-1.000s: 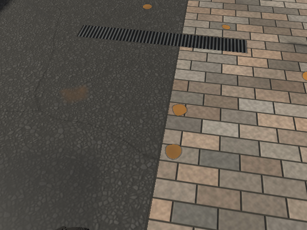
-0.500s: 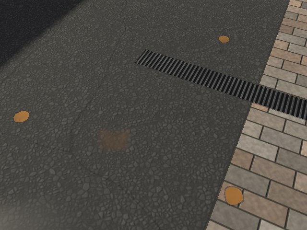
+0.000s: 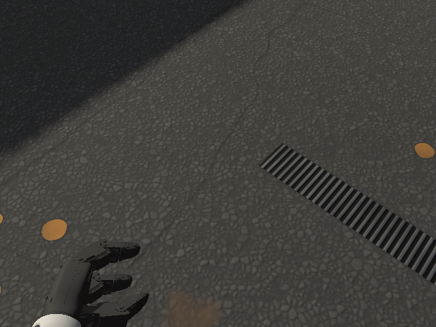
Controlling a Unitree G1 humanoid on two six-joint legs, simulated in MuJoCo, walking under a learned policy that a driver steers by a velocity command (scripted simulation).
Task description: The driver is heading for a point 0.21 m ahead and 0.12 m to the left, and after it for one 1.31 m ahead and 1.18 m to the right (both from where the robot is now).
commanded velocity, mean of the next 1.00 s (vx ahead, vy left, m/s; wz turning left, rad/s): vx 0.24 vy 0.00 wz -0.54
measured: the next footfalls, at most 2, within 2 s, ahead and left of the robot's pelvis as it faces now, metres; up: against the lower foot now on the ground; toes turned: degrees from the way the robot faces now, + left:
right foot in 0.04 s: +0.24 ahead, -0.16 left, +0.00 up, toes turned +4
left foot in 0.40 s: +0.45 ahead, +0.08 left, +0.00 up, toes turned -10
